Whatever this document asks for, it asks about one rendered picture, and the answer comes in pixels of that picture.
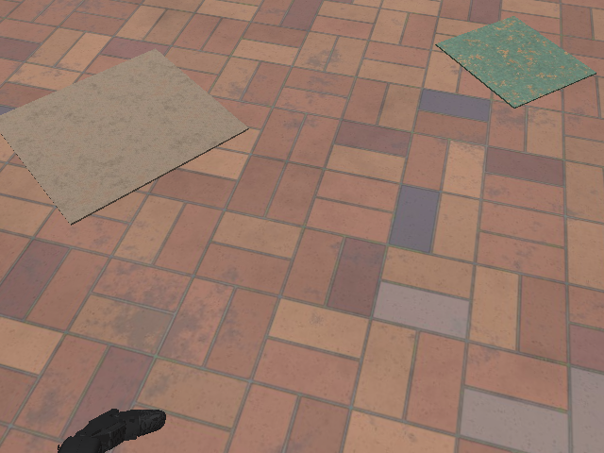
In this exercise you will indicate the left robot hand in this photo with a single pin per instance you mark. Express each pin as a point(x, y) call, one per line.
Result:
point(111, 428)

